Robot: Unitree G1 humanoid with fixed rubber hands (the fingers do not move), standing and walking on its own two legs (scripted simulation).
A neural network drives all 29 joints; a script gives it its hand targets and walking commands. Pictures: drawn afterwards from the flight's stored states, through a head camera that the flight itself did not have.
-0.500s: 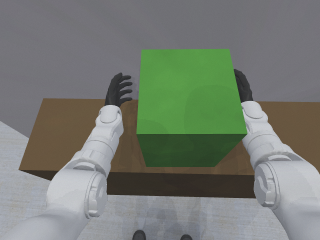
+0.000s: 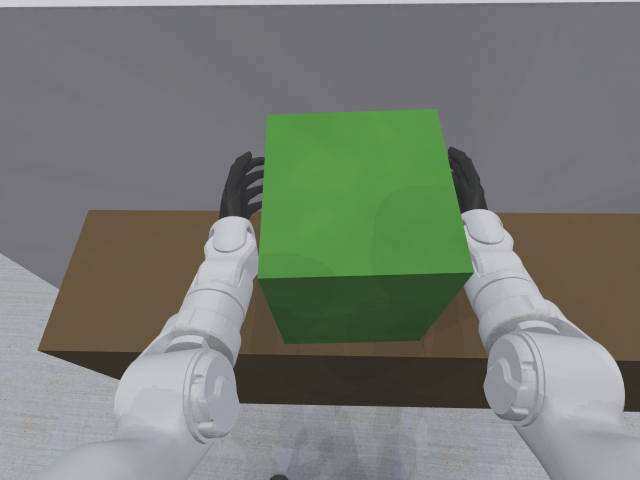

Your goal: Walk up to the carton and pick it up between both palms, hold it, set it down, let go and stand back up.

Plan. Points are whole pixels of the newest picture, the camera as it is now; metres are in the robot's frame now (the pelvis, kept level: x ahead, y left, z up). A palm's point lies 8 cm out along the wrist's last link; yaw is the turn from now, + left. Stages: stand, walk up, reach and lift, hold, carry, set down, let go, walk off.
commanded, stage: reach and lift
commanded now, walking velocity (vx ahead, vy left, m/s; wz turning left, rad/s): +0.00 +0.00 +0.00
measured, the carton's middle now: (351, 240) +0.42 +0.00 -0.01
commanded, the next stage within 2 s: none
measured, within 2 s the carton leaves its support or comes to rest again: leaves its support in 0.64 s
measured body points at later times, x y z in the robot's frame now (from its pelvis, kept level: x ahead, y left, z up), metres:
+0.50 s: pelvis +0.02 +0.00 +0.00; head +0.11 +0.00 +0.44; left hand +0.44 +0.16 +0.03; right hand +0.47 -0.14 +0.03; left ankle -0.03 +0.14 -0.75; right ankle -0.03 -0.11 -0.75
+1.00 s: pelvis +0.01 +0.01 +0.00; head +0.05 +0.00 +0.45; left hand +0.44 +0.17 +0.11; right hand +0.47 -0.12 +0.10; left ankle -0.03 +0.14 -0.75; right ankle -0.03 -0.11 -0.75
